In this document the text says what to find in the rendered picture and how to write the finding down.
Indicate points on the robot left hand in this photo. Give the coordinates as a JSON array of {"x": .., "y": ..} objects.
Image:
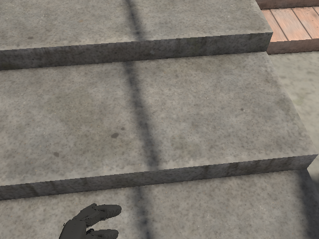
[{"x": 89, "y": 216}]

